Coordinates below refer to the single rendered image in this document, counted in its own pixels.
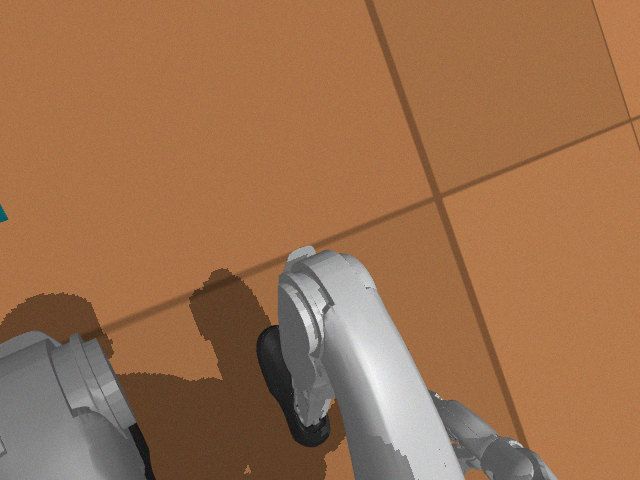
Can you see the right robot foot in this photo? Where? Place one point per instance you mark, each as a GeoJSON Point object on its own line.
{"type": "Point", "coordinates": [279, 383]}

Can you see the left robot foot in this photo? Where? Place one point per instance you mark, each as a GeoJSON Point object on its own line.
{"type": "Point", "coordinates": [143, 450]}

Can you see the right robot hand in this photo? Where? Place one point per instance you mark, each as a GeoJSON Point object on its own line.
{"type": "Point", "coordinates": [467, 429]}

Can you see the right robot arm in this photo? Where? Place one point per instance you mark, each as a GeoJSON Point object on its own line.
{"type": "Point", "coordinates": [507, 459]}

